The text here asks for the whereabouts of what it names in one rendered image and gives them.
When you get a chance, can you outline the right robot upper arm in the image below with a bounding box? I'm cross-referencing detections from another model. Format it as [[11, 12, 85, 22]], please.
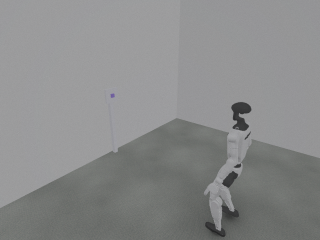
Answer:
[[245, 121, 252, 147]]

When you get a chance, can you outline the left robot forearm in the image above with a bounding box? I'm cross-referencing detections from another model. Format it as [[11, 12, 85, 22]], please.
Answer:
[[213, 159, 235, 187]]

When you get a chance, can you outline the robot head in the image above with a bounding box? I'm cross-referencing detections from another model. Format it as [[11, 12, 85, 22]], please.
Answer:
[[231, 102, 252, 131]]

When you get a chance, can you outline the left robot upper arm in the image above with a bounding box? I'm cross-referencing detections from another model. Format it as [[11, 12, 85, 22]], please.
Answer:
[[227, 130, 240, 167]]

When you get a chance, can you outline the left robot thigh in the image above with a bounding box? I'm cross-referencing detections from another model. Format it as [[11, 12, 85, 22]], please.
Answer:
[[210, 172, 235, 207]]

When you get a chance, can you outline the panel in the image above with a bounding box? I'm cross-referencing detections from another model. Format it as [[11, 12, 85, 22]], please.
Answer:
[[104, 87, 119, 153]]

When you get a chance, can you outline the robot left hand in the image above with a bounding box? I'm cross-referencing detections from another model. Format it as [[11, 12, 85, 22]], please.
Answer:
[[204, 182, 219, 200]]

